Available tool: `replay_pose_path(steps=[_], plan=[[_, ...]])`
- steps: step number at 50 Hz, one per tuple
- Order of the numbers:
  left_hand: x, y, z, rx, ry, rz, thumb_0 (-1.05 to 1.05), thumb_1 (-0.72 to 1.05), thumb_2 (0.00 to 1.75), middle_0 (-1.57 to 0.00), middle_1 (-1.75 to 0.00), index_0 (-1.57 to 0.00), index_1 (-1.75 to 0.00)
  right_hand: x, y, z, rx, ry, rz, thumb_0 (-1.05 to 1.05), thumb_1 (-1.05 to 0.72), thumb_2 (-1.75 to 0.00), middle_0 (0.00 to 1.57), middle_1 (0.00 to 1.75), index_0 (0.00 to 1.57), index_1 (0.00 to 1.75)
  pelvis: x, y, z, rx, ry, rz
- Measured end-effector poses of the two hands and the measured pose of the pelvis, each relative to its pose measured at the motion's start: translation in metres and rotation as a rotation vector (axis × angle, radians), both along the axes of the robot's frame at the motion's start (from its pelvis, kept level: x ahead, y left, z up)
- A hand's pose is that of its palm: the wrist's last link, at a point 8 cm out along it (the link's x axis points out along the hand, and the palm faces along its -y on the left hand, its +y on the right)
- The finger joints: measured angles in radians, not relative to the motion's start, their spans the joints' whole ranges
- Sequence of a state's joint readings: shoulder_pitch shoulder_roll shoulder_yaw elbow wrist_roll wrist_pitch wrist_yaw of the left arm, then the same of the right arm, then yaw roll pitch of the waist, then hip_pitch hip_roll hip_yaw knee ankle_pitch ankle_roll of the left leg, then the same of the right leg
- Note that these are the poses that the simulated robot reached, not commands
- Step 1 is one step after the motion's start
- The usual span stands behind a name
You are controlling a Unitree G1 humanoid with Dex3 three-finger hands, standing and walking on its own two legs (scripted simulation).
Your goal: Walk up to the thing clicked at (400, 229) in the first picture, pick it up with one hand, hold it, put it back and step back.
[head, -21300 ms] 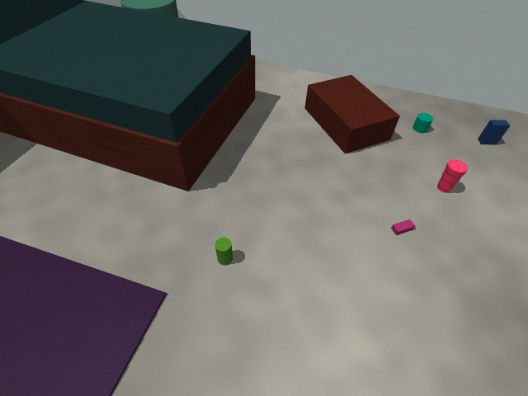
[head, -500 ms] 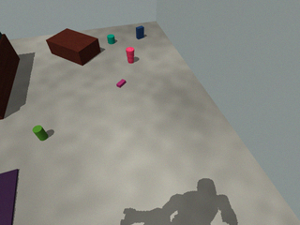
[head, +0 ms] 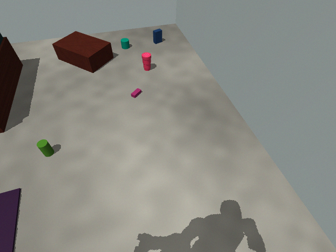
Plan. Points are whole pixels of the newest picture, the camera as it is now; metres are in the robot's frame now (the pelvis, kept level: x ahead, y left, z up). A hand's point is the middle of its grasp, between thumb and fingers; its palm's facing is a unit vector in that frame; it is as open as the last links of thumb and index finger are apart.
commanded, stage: stand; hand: left
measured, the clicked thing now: (136, 93) +1.47 +0.28 -0.77
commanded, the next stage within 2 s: walk up in 0.02 s
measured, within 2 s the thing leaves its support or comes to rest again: neither
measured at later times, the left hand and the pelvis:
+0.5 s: hand out of the picture +0.15 +0.35 -0.17, palm faces +0.00 -0.94 -0.33, open 7.4 cm; pelvis +0.12 +0.07 -0.01, yaw +1 degrees
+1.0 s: hand (87, 152) +0.44 +0.28 -0.13, palm faces -0.01 -0.93 -0.37, open 7.3 cm; pelvis +0.36 +0.01 -0.01, yaw +0 degrees
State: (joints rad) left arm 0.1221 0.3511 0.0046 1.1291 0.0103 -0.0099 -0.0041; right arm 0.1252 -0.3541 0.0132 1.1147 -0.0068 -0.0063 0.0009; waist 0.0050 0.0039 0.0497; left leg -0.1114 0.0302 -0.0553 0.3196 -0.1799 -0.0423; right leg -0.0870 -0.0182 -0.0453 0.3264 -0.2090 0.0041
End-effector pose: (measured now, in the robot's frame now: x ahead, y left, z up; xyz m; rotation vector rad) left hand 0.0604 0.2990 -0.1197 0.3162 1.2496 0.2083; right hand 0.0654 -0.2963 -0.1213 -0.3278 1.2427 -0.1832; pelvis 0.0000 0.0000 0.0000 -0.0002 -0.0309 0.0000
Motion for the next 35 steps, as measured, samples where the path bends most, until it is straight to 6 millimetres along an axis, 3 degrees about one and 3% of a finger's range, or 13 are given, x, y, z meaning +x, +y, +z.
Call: replay_pose_path(steps=[7,13,17,21,27,35], plan=[[-0.005,0.017,0.003,-0.01,-0.071,0.041,0.0,0.9,0.9,-0.21,-0.3,-0.21,-0.3,0.012,-0.007,0.004,-0.009,0.0,0.034,0.01,-0.91,-0.9,0.21,0.3,0.21,0.3,0.011,0.006,-0.004,-0.003,0.009,0.036],[-0.022,0.06,0.0,0.016,-0.011,0.094,0.0,0.9,0.9,-0.21,-0.3,-0.21,-0.3,0.063,0.002,0.018,-0.049,-0.042,0.088,0.01,-0.91,-0.9,0.2,0.3,0.21,0.3,0.04,0.031,-0.009,-0.027,-0.003,0.056],[-0.008,0.093,-0.02,0.027,0.047,0.089,0.0,0.9,0.9,-0.21,-0.3,-0.21,-0.3,0.099,0.015,0.02,-0.098,-0.134,0.09,0.01,-0.91,-0.9,0.2,0.3,0.21,0.3,0.067,0.054,-0.025,-0.01,-0.018,0.046],[0.035,0.101,-0.02,0.012,0.037,0.057,0.01,0.91,0.9,-0.2,-0.3,-0.2,-0.3,0.107,0.029,0.027,-0.095,-0.155,0.043,0.01,-0.91,-0.9,0.2,0.3,0.21,0.3,0.092,0.063,-0.02,0.005,-0.025,0.036],[0.11,0.094,-0.005,-0.027,-0.032,-0.011,0.0,0.91,0.9,-0.2,-0.3,-0.2,-0.3,0.12,0.042,0.031,-0.061,-0.117,0.016,0.01,-0.91,-0.9,0.21,0.3,0.21,0.3,0.136,0.066,-0.007,0.017,-0.026,0.017],[0.225,0.074,0.01,-0.008,-0.07,-0.084,0.0,0.91,0.9,-0.2,-0.3,-0.2,-0.3,0.162,0.029,0.008,-0.01,-0.054,-0.03,0.01,-0.9,-0.9,0.21,0.3,0.21,0.3,0.213,0.051,-0.01,0.033,-0.012,0.002]])
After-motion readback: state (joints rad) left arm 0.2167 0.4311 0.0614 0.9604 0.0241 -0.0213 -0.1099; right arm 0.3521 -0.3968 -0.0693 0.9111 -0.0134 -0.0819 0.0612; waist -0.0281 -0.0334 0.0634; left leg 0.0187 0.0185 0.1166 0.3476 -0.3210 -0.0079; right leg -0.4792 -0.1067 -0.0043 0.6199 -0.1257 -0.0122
